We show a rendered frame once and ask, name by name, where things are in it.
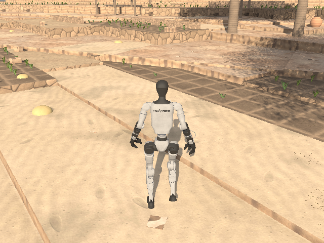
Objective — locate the left robot hand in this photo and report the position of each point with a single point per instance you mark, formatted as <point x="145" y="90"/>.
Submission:
<point x="137" y="141"/>

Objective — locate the right robot forearm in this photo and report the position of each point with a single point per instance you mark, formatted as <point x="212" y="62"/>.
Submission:
<point x="188" y="135"/>

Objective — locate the robot left upper arm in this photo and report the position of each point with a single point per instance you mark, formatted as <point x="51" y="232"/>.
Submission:
<point x="142" y="116"/>

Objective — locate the right robot hand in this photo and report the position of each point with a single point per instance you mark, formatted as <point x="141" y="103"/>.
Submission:
<point x="190" y="146"/>

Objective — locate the robot head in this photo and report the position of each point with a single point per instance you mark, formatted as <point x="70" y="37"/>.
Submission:
<point x="162" y="88"/>

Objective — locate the left robot shin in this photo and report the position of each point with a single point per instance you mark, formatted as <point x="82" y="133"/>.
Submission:
<point x="150" y="185"/>

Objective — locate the left robot forearm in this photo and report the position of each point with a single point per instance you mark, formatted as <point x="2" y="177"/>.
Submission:
<point x="136" y="132"/>

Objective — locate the robot right upper arm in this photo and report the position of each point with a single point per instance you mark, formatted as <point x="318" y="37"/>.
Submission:
<point x="180" y="115"/>

